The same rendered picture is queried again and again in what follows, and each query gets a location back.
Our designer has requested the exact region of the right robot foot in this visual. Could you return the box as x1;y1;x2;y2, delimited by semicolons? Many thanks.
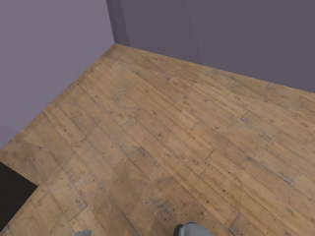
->
173;224;184;236

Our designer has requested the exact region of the robot right thigh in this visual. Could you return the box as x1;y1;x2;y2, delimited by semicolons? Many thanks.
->
178;223;213;236

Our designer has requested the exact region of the cabinet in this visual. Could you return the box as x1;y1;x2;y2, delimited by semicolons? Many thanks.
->
0;161;38;232

